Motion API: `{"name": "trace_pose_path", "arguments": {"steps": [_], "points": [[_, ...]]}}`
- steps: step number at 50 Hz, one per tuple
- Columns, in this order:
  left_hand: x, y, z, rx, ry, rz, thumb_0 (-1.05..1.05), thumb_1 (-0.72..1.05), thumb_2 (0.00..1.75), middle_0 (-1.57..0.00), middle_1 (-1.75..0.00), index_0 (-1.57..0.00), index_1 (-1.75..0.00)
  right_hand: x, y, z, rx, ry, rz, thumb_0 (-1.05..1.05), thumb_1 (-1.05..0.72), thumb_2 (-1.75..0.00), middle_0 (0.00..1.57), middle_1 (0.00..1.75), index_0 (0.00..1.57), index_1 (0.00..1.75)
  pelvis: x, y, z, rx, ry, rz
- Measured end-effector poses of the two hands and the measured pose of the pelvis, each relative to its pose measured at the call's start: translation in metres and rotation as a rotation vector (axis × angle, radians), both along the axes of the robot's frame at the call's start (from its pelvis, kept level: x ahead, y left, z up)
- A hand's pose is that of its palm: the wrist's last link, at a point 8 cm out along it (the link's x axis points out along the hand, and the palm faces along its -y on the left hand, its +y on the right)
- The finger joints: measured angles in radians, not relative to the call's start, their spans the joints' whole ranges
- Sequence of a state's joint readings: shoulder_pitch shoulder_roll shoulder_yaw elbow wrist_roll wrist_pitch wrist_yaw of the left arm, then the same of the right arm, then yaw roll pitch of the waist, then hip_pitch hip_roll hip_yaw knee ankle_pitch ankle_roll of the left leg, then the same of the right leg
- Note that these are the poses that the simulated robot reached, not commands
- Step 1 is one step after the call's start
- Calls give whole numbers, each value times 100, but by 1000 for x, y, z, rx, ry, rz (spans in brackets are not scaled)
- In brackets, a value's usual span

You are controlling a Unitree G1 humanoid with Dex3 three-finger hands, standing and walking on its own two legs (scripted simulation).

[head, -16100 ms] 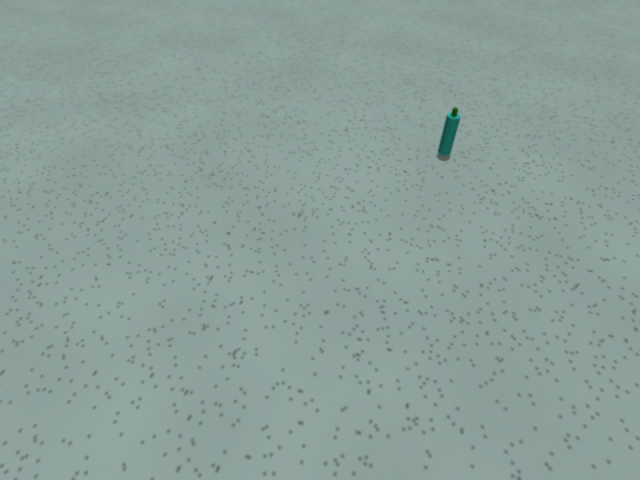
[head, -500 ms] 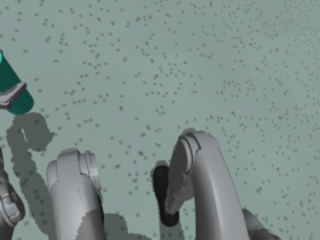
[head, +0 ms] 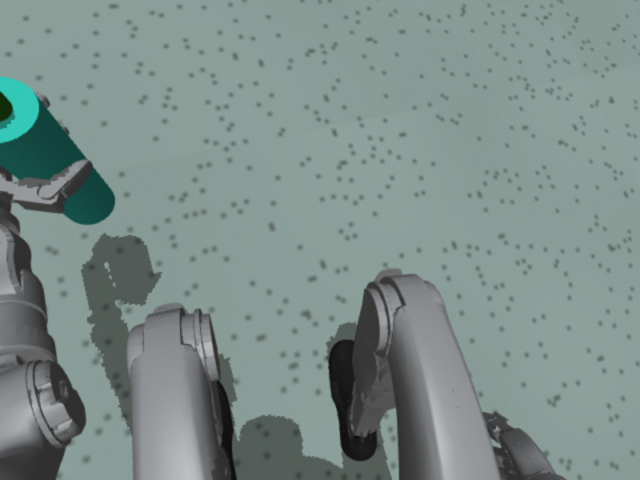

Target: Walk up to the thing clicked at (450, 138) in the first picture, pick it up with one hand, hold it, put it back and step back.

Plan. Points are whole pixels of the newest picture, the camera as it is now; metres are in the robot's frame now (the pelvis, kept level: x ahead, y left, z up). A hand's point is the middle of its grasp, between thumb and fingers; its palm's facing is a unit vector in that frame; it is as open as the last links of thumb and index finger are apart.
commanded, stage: settle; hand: left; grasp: from the side
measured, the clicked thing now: (44, 158) +0.49 +0.27 -0.06
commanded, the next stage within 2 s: lift in 0.72 s
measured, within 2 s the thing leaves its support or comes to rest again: neither
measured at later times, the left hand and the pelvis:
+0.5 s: hand (36, 147) +0.48 +0.26 -0.02, palm faces +0.22 -0.97 -0.07, open 9.6 cm; pelvis +0.00 +0.00 +0.02, yaw +2 degrees
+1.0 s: hand (33, 141) +0.48 +0.26 +0.00, palm faces +0.21 -0.98 -0.07, open 9.6 cm; pelvis +0.00 +0.00 +0.04, yaw +3 degrees
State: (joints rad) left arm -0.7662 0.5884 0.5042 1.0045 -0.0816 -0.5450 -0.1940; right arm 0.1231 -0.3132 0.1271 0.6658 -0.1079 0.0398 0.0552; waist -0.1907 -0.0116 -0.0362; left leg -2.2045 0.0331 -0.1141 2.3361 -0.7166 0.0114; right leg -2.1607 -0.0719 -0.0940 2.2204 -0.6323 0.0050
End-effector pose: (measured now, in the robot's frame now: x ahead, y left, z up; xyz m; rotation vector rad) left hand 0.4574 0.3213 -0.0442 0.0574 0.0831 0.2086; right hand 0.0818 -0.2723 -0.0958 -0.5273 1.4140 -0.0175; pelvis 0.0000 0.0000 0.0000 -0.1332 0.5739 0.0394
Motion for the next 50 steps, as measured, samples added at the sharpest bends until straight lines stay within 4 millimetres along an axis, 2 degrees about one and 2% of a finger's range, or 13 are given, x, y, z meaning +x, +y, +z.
{"name": "trace_pose_path", "arguments": {"steps": [8, 24, 50], "points": [[4, -5, 13, -4, 7, -1, -2, -37, 110, -74, -108, -75, -113, 3, -3, 5, 3, -18, -22, 0, -90, -90, 20, 30, 20, 30, 2, -1, 8, 10, 15, 3], [-8, -9, 27, 5, 25, 18, -2, -37, 110, -74, -109, -75, -113, 0, -1, 9, 26, -33, -45, 1, -91, -91, 20, 30, 20, 30, 0, -3, 20, 34, 25, 10], [-11, -16, 48, 1, 25, 7, -2, -37, 110, -74, -109, -75, -113, 12, -1, 20, 41, -79, -63, 1, -93, -91, 20, 30, 20, 30, 3, -3, 36, 48, 38, 17]]}}
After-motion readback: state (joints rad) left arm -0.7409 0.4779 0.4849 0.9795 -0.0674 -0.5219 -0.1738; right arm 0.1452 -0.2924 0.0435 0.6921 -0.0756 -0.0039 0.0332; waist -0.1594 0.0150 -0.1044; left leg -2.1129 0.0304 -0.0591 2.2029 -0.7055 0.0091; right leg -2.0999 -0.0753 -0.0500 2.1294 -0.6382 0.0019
